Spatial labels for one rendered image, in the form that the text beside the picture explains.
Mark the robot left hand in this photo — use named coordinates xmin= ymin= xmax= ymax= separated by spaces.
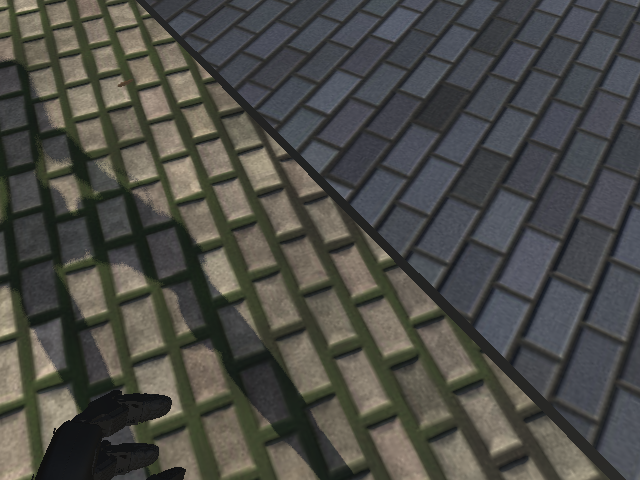
xmin=31 ymin=390 xmax=186 ymax=480

